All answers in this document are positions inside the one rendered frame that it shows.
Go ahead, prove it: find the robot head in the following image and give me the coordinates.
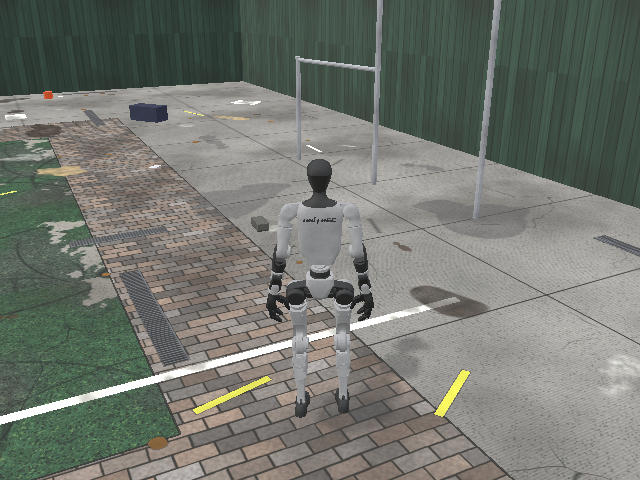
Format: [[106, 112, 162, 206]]
[[302, 159, 337, 208]]

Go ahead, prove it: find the left robot upper arm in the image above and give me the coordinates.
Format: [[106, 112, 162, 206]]
[[276, 202, 299, 259]]

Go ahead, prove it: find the robot right foot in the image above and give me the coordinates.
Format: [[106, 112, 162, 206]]
[[335, 388, 350, 414]]

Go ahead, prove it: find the right robot forearm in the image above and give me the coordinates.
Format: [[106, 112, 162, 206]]
[[353, 243, 372, 294]]

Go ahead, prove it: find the left robot hand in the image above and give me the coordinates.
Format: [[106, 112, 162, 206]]
[[266, 293, 290, 322]]

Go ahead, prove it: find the left robot forearm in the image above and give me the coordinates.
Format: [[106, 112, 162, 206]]
[[268, 244, 286, 295]]

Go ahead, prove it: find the right robot hand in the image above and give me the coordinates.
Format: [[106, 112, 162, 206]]
[[350, 292, 374, 321]]

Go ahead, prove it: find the right robot upper arm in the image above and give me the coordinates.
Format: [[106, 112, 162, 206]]
[[340, 202, 364, 258]]

